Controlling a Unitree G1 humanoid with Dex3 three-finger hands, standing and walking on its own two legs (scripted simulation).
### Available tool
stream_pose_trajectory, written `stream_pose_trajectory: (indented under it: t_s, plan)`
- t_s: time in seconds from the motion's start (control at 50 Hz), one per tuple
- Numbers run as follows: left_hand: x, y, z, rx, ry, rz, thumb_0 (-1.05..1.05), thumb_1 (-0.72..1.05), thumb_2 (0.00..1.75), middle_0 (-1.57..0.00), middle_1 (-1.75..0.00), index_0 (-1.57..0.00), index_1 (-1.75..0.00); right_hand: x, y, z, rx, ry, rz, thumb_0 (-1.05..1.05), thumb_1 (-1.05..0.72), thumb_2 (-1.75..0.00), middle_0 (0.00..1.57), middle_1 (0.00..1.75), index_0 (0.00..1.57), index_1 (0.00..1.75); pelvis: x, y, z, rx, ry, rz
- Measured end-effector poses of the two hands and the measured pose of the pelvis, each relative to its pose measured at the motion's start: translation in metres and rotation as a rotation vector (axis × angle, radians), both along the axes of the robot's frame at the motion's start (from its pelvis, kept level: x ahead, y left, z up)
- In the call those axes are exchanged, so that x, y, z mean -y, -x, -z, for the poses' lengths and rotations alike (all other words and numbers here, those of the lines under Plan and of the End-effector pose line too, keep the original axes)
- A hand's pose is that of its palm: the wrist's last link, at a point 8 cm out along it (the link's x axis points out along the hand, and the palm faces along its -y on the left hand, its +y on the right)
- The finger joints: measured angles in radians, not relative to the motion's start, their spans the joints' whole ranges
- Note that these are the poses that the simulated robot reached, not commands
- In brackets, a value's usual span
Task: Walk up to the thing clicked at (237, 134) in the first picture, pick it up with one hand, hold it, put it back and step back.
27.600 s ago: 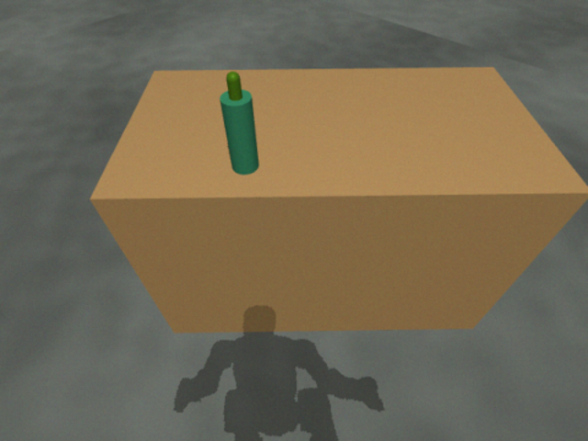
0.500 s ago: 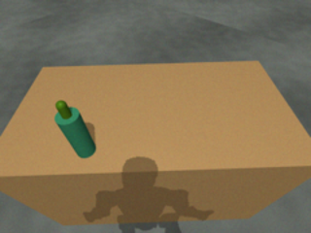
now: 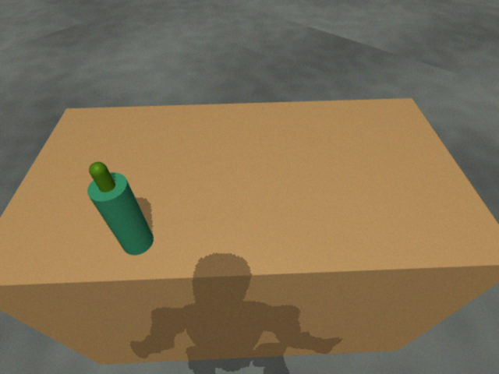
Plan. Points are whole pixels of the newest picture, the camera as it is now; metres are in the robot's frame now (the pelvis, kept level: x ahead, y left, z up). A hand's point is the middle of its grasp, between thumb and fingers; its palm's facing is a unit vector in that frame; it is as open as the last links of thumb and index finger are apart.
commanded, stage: step back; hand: left
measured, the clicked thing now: (120, 209) +0.39 +0.25 +0.03
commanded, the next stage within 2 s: none
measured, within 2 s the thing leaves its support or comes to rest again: neither
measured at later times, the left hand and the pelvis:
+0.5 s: hand out of the picture +0.04 +0.31 -0.18, palm faces -0.08 -0.93 -0.37, open 7.4 cm; pelvis -0.10 +0.05 -0.02, yaw -2 degrees
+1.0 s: hand out of the picture -0.07 +0.29 -0.15, palm faces -0.03 -0.92 -0.39, open 7.4 cm; pelvis -0.22 +0.04 -0.03, yaw +0 degrees
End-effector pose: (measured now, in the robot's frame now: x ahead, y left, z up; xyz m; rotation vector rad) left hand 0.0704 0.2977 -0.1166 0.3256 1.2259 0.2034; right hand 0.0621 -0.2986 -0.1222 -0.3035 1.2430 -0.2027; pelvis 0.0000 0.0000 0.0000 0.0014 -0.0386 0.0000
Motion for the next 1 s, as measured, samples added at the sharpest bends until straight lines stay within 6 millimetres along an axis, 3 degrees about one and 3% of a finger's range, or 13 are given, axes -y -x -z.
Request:
stream_pose_trajectory:
  t_s: [0.12,0.2,0.32,0.38,0.44,0.54,0.7,0.8,0.92,1.0]
  plan:
    - [-0.012,0.0,0.003,0.025,-0.025,-0.008,0.01,0.91,0.9,-0.2,-0.3,-0.2,-0.3,0.008,0.003,0.004,0.0,0.023,0.009,0.0,-0.91,-0.9,0.21,0.3,0.2,0.3,-0.002,0.022,0.008,-0.007,0.004,-0.001]
    - [-0.026,0.002,0.008,0.04,-0.042,0.027,0.01,0.91,0.9,-0.21,-0.3,-0.2,-0.3,0.009,0.015,0.003,0.002,0.059,0.008,0.0,-0.91,-0.9,0.2,0.3,0.2,0.3,-0.014,0.042,0.015,-0.01,-0.005,0.002]
    - [-0.054,-0.003,0.028,0.097,-0.042,0.066,0.01,0.91,0.9,-0.2,-0.3,-0.2,-0.3,-0.006,0.06,0.004,-0.014,0.121,0.004,0.0,-0.91,-0.9,0.2,0.3,0.2,0.3,-0.04,0.07,0.032,-0.012,-0.007,0.004]
    - [-0.057,0.003,0.028,0.096,-0.039,0.066,0.01,0.91,0.9,-0.2,-0.3,-0.2,-0.3,-0.017,0.089,-0.002,-0.059,0.115,0.015,0.0,-0.91,-0.9,0.2,0.3,0.2,0.3,-0.044,0.08,0.027,-0.005,0.01,0.004]
    - [-0.055,0.017,0.025,0.079,-0.022,0.069,0.01,0.91,0.9,-0.2,-0.3,-0.2,-0.3,-0.025,0.108,-0.008,-0.076,0.115,0.03,0.0,-0.9,-0.9,0.21,0.3,0.2,0.3,-0.045,0.088,0.019,-0.014,0.018,0.018]
    - [-0.05,0.048,0.024,0.028,-0.013,0.09,0.01,0.91,0.9,-0.2,-0.3,-0.2,-0.3,-0.028,0.123,-0.009,-0.032,0.109,0.046,0.0,-0.9,-0.9,0.21,0.3,0.2,0.3,-0.045,0.105,0.016,-0.012,0.022,0.052]
    - [-0.031,0.089,0.019,0.033,-0.044,0.114,0.01,0.91,0.9,-0.2,-0.3,-0.2,-0.3,-0.008,0.139,0.015,0.051,0.069,0.051,0.0,-0.9,-0.9,0.21,0.3,0.2,0.3,-0.029,0.142,0.028,0.014,0.034,0.081]
    - [-0.021,0.116,0.0,0.07,-0.041,0.099,0.01,0.91,0.9,-0.2,-0.3,-0.2,-0.3,-0.004,0.151,0.011,0.066,0.049,0.049,0.0,-0.9,-0.9,0.21,0.3,0.2,0.3,-0.024,0.164,0.019,0.01,-0.011,0.076]
    - [-0.026,0.133,-0.009,0.145,-0.053,0.092,0.01,0.91,0.9,-0.21,-0.3,-0.2,-0.3,-0.006,0.179,0.009,0.047,0.07,-0.006,0.0,-0.91,-0.9,0.21,0.3,0.2,0.3,-0.029,0.195,0.018,-0.01,-0.014,0.042]
    - [-0.038,0.15,0.0,0.187,-0.041,0.083,0.01,0.91,0.9,-0.21,-0.3,-0.2,-0.3,-0.013,0.202,0.009,0.025,0.095,-0.043,0.0,-0.91,-0.9,0.2,0.3,0.2,0.3,-0.038,0.22,0.026,-0.009,-0.002,0.006]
